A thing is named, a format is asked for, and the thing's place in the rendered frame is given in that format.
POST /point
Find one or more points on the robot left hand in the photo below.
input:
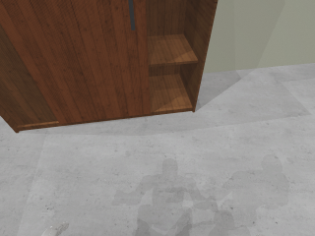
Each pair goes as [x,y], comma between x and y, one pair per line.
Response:
[56,229]

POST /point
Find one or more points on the wardrobe door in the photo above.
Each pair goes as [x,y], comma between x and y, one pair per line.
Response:
[20,97]
[83,55]

